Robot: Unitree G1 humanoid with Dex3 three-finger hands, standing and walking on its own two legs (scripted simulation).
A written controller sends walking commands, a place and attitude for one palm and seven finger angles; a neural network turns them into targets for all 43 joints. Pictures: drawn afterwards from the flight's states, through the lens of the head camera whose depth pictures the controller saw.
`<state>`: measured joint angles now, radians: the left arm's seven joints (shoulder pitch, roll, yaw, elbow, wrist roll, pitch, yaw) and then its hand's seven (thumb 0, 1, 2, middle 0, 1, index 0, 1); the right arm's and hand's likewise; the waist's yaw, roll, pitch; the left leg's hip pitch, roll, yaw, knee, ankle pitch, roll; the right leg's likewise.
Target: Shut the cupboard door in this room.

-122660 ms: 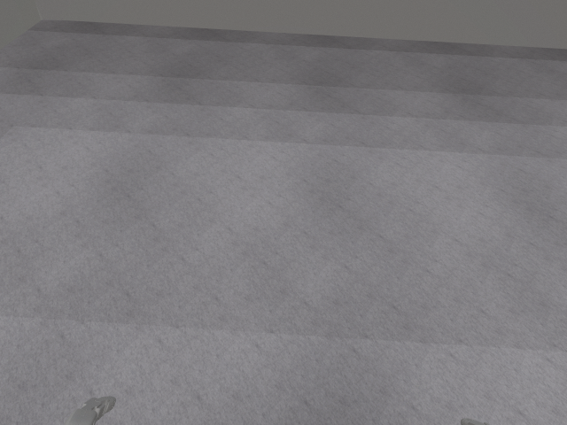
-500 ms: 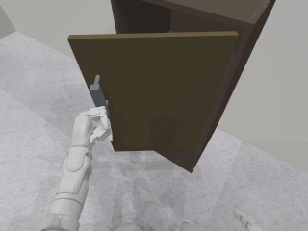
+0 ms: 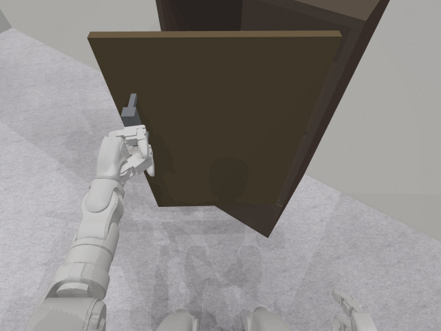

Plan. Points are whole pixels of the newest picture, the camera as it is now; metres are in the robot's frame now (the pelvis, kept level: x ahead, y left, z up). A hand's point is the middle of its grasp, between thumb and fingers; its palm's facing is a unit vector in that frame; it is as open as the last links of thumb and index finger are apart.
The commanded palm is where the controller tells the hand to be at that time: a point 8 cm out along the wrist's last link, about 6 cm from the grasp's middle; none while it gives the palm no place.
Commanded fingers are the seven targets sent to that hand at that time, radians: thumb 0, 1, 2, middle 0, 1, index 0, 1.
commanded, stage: push the door shut along its arc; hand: left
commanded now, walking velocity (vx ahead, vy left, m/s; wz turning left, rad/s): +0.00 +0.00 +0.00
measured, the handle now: (138, 126) +0.48 +0.17 +0.07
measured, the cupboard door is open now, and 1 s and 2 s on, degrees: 35 20 7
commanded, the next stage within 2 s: pull the fist back off the door in 1.58 s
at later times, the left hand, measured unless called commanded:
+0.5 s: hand (162, 134) +0.47 +0.12 +0.06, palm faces -0.20 -0.98 -0.02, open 3.1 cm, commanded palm +0.46 +0.17 +0.07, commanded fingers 0.00 0.90 0.90 -1.30 -1.50 -1.30 -1.50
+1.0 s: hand (188, 110) +0.53 +0.08 +0.07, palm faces -0.32 -0.95 -0.02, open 3.1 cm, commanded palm +0.52 +0.14 +0.07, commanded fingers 0.00 0.90 0.90 -1.30 -1.50 -1.30 -1.50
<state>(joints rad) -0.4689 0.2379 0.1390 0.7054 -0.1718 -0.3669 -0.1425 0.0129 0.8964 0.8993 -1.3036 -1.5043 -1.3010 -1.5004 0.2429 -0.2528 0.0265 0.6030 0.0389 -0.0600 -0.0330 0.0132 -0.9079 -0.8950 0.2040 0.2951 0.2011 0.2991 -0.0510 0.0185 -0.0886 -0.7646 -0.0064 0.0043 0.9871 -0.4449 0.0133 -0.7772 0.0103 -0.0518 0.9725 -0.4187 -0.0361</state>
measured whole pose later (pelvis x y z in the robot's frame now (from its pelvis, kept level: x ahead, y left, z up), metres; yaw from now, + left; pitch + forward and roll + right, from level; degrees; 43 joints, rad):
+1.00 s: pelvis +0.00 +0.01 -0.02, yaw -2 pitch +22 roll -2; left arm -1.07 0.41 0.25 1.24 -0.09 -0.34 -0.32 0.01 0.90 0.90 -1.30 -1.50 -1.30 -1.50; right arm 0.39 -0.28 0.03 0.64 0.01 -0.02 0.00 0.01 -0.91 -0.89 0.20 0.30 0.20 0.30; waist -0.21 0.05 -0.10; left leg -1.02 0.01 0.02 1.11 -0.48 0.03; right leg -1.03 0.03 -0.04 1.07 -0.43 -0.02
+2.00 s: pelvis +0.01 +0.02 -0.04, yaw -3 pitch +29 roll -3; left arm -1.19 0.29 0.29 1.21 0.11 -0.33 0.25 0.01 0.89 0.90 -1.30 -1.50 -1.29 -1.50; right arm 0.48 -0.21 0.02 0.67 -0.11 -0.03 0.13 0.01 -0.91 -0.89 0.20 0.30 0.20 0.30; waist -0.25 0.08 -0.14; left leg -1.16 0.02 0.01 1.18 -0.52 0.03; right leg -1.16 0.04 -0.04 1.11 -0.45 -0.02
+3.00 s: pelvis +0.02 +0.00 +0.02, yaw -2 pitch +12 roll +0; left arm -0.42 0.16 0.12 0.64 -0.13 -0.33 0.04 0.01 0.90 0.90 -1.30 -1.50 -1.30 -1.50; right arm 0.39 -0.25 -0.01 0.62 0.03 0.04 0.03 0.01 -0.91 -0.89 0.20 0.29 0.20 0.30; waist -0.06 0.05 -0.12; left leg -0.62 0.01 0.03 0.84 -0.42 0.01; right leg -0.65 0.04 -0.02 0.83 -0.38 -0.03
